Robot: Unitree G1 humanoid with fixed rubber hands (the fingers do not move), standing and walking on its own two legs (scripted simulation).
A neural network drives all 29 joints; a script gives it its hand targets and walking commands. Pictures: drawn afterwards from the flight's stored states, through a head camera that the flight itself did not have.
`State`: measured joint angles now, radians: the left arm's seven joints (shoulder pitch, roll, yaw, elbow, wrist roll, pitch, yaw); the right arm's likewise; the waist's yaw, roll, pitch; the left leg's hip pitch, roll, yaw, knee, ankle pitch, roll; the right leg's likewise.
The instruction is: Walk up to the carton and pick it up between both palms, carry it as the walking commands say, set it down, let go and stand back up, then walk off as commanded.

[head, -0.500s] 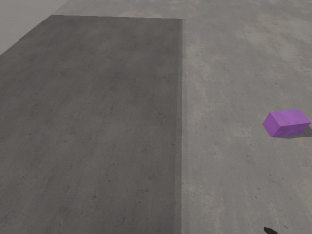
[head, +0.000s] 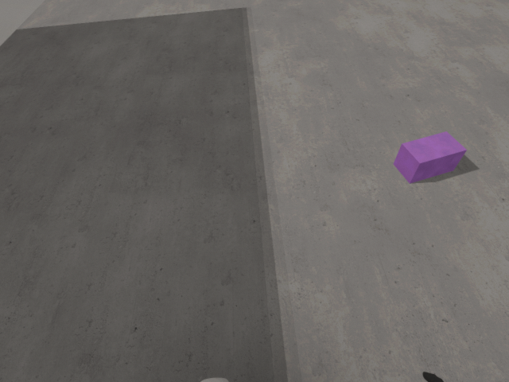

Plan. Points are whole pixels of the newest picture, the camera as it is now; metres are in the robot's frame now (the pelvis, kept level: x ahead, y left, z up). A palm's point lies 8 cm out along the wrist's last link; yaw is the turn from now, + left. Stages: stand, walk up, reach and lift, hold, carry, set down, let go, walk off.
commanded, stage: walk up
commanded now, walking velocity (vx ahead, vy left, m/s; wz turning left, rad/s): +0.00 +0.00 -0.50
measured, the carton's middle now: (428, 157) +1.21 -0.80 -0.69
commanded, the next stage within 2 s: none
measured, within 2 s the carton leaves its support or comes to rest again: neither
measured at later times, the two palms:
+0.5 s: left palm (211, 282) +0.32 +0.13 -0.12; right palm out of the picture -0.06 -0.29 -0.09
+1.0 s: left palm (254, 261) +0.37 +0.04 -0.13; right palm out of the picture +0.40 -0.47 -0.09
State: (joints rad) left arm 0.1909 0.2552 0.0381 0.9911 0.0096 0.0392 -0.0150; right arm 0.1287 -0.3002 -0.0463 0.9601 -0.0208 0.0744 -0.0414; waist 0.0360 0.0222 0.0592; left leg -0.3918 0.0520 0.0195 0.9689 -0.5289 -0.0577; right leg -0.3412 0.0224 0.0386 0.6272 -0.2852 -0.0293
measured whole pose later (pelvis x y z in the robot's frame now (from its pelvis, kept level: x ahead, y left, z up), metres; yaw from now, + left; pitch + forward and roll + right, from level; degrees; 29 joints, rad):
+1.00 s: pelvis +0.34 -0.20 +0.01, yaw -24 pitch -1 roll -2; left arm 0.43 0.20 0.04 1.05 0.01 -0.07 -0.01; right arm 0.06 -0.19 -0.05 0.88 -0.02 -0.03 0.04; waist 0.08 0.00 0.03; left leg -0.53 0.14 0.08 0.65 -0.11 -0.08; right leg 0.01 0.03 0.01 0.32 -0.31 0.00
